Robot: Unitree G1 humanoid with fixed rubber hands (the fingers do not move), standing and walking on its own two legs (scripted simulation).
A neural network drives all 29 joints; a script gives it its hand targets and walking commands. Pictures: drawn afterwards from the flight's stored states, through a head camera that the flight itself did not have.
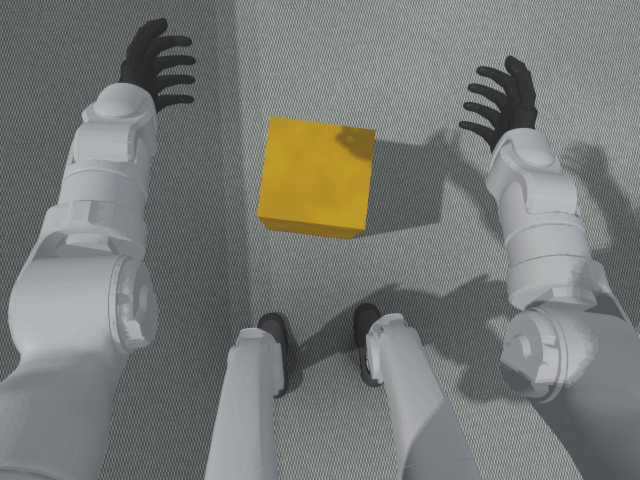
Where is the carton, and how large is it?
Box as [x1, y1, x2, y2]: [257, 116, 375, 238]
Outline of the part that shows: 270,116 257,216 268,229 341,238 350,238 364,229 375,130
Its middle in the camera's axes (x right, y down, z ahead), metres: -0.01 -0.12 +0.87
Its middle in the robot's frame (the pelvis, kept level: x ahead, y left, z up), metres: +0.52 -0.03 -0.53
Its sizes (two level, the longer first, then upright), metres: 0.210 0.200 0.250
